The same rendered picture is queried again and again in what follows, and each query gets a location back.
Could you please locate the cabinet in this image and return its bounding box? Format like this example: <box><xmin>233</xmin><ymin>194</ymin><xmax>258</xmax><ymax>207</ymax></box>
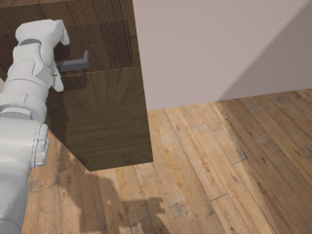
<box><xmin>0</xmin><ymin>0</ymin><xmax>154</xmax><ymax>172</ymax></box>

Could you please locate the robot left hand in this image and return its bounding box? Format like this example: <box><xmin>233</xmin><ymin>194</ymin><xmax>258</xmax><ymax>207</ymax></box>
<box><xmin>15</xmin><ymin>19</ymin><xmax>70</xmax><ymax>92</ymax></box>

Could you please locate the handle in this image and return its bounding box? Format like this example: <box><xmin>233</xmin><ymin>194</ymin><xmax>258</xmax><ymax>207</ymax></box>
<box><xmin>56</xmin><ymin>50</ymin><xmax>90</xmax><ymax>72</ymax></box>

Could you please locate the left robot upper arm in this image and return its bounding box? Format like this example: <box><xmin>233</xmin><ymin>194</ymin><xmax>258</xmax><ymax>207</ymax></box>
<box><xmin>0</xmin><ymin>117</ymin><xmax>50</xmax><ymax>234</ymax></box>

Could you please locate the left robot forearm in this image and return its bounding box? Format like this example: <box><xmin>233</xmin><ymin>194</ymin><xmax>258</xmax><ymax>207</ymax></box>
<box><xmin>0</xmin><ymin>35</ymin><xmax>54</xmax><ymax>124</ymax></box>

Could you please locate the drawer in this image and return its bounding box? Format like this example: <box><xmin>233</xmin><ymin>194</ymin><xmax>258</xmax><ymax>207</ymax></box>
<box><xmin>0</xmin><ymin>20</ymin><xmax>134</xmax><ymax>76</ymax></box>

